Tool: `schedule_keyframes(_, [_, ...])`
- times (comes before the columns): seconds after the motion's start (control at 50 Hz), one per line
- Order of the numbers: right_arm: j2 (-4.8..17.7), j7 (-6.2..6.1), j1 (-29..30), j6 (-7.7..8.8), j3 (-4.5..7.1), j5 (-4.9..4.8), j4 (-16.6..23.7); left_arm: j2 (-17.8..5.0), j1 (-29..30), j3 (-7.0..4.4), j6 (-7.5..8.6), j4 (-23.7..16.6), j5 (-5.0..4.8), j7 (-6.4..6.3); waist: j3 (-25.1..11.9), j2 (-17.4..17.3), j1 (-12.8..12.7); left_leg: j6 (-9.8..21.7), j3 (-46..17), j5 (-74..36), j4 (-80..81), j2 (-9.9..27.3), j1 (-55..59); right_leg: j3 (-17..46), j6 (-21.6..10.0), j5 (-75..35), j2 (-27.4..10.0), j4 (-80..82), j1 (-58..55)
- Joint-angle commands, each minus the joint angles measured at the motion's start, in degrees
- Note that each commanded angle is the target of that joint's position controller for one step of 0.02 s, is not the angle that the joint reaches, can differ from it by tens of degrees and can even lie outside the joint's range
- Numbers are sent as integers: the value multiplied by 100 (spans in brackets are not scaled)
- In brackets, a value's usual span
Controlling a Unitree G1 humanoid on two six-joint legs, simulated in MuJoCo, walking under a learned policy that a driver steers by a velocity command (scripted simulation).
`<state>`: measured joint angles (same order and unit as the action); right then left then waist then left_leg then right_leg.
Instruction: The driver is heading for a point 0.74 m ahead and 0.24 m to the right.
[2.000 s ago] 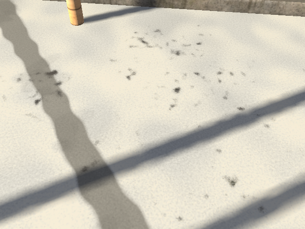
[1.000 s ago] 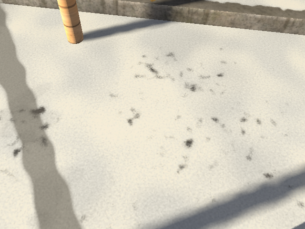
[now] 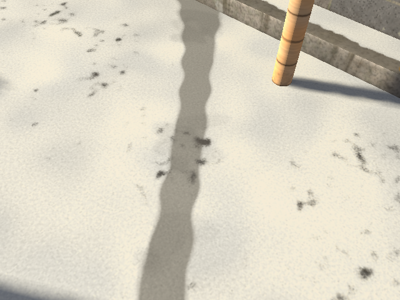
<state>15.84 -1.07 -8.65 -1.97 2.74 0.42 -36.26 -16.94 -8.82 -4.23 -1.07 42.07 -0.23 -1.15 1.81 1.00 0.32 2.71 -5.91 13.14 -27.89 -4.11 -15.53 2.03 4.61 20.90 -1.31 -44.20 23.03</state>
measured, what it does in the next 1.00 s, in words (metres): walks ahead: right foot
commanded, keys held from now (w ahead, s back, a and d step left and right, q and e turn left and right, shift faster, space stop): no key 0.42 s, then w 0.30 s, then w+e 0.28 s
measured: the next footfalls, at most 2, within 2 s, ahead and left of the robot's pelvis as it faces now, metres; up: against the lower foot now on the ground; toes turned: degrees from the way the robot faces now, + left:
right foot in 0.06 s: +0.05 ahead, -0.14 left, +0.00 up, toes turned +2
right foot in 1.14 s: +0.44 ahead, -0.14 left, +0.00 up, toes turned -11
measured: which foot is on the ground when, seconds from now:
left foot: down 0.00-1.00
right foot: up 0.00-0.04, down 0.06-0.68, up 0.70-1.00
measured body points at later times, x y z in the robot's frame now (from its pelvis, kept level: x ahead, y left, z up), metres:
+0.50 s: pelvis +0.01 -0.03 -0.01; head +0.02 -0.03 +0.44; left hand +0.15 +0.22 -0.12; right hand +0.12 -0.30 -0.13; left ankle +0.01 +0.10 -0.74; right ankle +0.01 -0.14 -0.74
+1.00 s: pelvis +0.17 +0.00 +0.00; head +0.19 +0.01 +0.45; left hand +0.37 +0.23 -0.11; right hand +0.13 -0.26 -0.13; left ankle +0.05 +0.10 -0.74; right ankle +0.33 -0.17 -0.68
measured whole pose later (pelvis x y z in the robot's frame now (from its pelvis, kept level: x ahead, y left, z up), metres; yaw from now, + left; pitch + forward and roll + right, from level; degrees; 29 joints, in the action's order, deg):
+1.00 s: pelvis +0.17 +0.00 +0.00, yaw -5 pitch +1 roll +1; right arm 12.6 -0.6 -24.1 5.2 2.0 0.5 -50.7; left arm -16.2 -8.3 -2.5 3.0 43.0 -1.4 2.2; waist 1.1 2.7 4.2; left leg 2.1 6.4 17.4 -10.5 -2.1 5.7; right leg 2.2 -0.6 -0.2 -3.5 -44.3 39.4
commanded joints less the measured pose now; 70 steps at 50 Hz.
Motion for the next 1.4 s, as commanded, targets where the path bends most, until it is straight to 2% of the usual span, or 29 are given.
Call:
schedule_keyframes(0.02, [823,28,110,52,193,-27,240,-442,133,-86,131,-421,-19,43,-454,-934,53,1014,-1416,-1383,569,1457,323,-49,-108,-172,9,913,-488])
schedule_keyframes(0.06, [589,36,57,85,94,-66,125,-363,-110,-43,201,-345,82,85,-476,-659,-154,621,-1325,-1079,425,1177,24,31,-282,-1573,-61,2293,-1415])
schedule_keyframes(0.1, [387,54,-505,179,64,65,35,-918,67,-118,230,-338,182,65,-616,787,446,-37,-382,340,-28,315,-185,892,-936,-2782,-990,2111,-1597])
schedule_keyframes(0.14, [612,21,-135,146,110,114,-45,-374,342,27,271,-408,157,122,-456,708,198,-282,-261,162,74,358,343,829,-1017,-1284,-774,2346,-982])
schedule_keyframes(0.22, [516,-3,-25,55,116,51,-131,-437,114,53,366,-312,123,88,-249,396,17,-156,-388,-343,154,414,251,463,-664,-951,-429,2191,-987])
schedule_keyframes(0.42, [396,-67,-285,121,136,25,-576,-317,16,148,314,-165,88,56,-255,-166,-56,-257,-445,-785,226,467,327,292,-697,-1139,-243,2014,-1153])
schedule_keyframes(0.46, [357,-97,-427,108,130,2,-708,-353,-77,144,285,-67,73,51,-279,-39,-64,-223,-215,339,110,271,261,320,-781,180,-176,2190,-1132])
schedule_keyframes(0.52, [337,-89,-290,257,146,-90,-598,-738,-483,37,264,81,-43,-12,319,681,-191,-179,401,1447,-947,73,-908,1778,-1499,2541,-1102,3098,-1143])
schedule_keyframes(0.56, [346,-28,-5,449,145,-161,-468,-891,-638,-22,322,166,-55,-48,685,784,-257,-137,400,1227,-1487,456,-1321,2629,-1899,2468,-1758,3486,-1029])
schedule_keyframes(0.6, [358,62,-107,570,157,-192,-501,-866,-526,-28,361,148,-71,-31,560,762,-165,-16,415,1464,-1355,612,-1252,2331,-1818,1790,-1695,3456,-1197])
schedule_keyframes(0.66, [297,159,-973,663,204,-139,-987,-753,-74,-4,306,59,-175,31,157,572,329,20,918,-11,59,196,1023,983,-1363,724,-859,2861,-246])
schedule_keyframes(0.68, [388,159,-1412,655,259,-123,-1154,-544,-50,60,323,45,-131,44,-34,349,492,25,684,-30,133,295,1656,638,-1186,433,-616,2274,76])
schedule_keyframes(0.7, [722,109,-2037,668,343,-128,-1229,-117,102,198,373,-84,-37,87,-240,-696,701,372,-881,735,897,1315,2287,-25,-805,182,-65,561,741])
schedule_keyframes(0.72, [1345,171,-2341,706,464,-101,-1207,-149,163,183,484,-376,-132,62,-204,-1910,712,1274,-3264,1619,1723,2427,2605,-180,-619,1011,465,-939,1913])
schedule_keyframes(0.74, [966,170,-2019,774,352,-56,-1132,-533,74,75,556,-291,-252,58,83,-1141,557,1484,-3385,2020,1782,2651,2400,347,-699,1199,128,-1891,2428])
schedule_keyframes(0.76, [691,144,-1760,822,272,-51,-1049,-571,-45,56,599,-199,-326,102,322,-800,438,1279,-2785,2041,1755,2455,2378,596,-847,598,-48,-2156,2724])
schedule_keyframes(0.8, [555,140,-1420,837,205,-37,-1000,-503,-43,42,626,-75,-233,152,415,-510,304,856,-1684,838,1870,2117,2323,661,-924,-326,-264,-1959,2802])
schedule_keyframes(0.84, [348,127,-1424,809,126,29,-1026,-371,-72,44,584,-11,-199,253,277,-643,270,595,-666,-604,1890,1775,2131,557,-835,-907,-278,-1745,2444])
schedule_keyframes(0.94, [570,37,-1346,784,137,30,-1081,-80,527,159,494,-353,-122,316,435,-502,347,554,634,-1624,2177,1500,1402,58,-458,-2076,-195,-309,1970])
schedule_keyframes(1.04, [750,-36,-1570,700,148,-50,-1278,-36,1256,221,545,-817,-95,494,701,-453,441,450,1240,-2871,1945,1653,1513,-516,-659,-2448,-41,965,1396])
schedule_keyframes(1.1, [996,-155,-1316,537,219,-59,-1132,-418,371,27,548,-741,-60,587,-136,-813,-146,161,1457,-5660,380,1681,1921,-828,-971,-1956,473,941,300])
schedule_keyframes(1.14, [1027,-187,-1069,492,216,-72,-923,-946,-1149,-248,480,-391,-51,443,-973,-505,-975,-201,1512,-4935,-1973,1305,894,-397,-1337,-2656,519,1478,-1926])
schedule_keyframes(1.16, [345,-108,-1590,572,34,203,-730,-1415,-1269,-283,391,-375,8,279,-1596,1201,-425,-488,1464,922,-4142,543,-893,1377,-1850,-5072,-909,921,-3736])
schedule_keyframes(1.18, [289,29,-2182,706,-99,81,-665,-1505,-1091,-252,439,-710,134,280,-3092,1357,-254,-616,162,2820,-5922,-184,-2068,4235,-3206,-4680,-2229,1593,-4919])
schedule_keyframes(1.2, [938,81,-1533,753,82,-77,-643,-1165,-874,-240,384,-816,104,278,-2884,307,-626,-522,-318,2189,-6004,215,-2198,3633,-2883,-3818,-1838,2015,-4298])
schedule_keyframes(1.22, [900,52,-1001,738,74,-159,-382,-946,-455,-172,375,-822,5,268,-1867,44,-440,-461,-120,1657,-5570,406,-2400,2862,-2556,-3286,-1508,2196,-3338])
schedule_keyframes(1.24, [826,-31,-851,682,78,-76,-408,-772,-153,-121,362,-821,-77,252,-1148,-466,-189,-510,-3,1336,-5136,623,-2342,2345,-2282,-3050,-1184,2410,-2316])
schedule_keyframes(1.3, [819,-134,-1075,441,127,22,-315,-765,144,-138,339,-891,69,235,-699,21,207,-625,24,1006,-4403,767,-1460,1801,-2236,-3231,-796,2739,-583])
schedule_keyframes(1.4, [605,-257,-765,309,75,109,-129,-958,47,-205,225,-811,8,85,-1002,180,152,-879,67,482,-3220,610,-1487,1611,-2067,-3262,-551,2517,-329])
Velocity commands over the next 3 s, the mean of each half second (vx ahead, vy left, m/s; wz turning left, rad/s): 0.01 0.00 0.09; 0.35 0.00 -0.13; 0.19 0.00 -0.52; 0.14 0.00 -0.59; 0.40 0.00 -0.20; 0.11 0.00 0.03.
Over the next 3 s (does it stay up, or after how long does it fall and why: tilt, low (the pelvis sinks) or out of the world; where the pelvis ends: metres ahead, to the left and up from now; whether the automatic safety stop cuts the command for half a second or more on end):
stays up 0.66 -0.35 -0.01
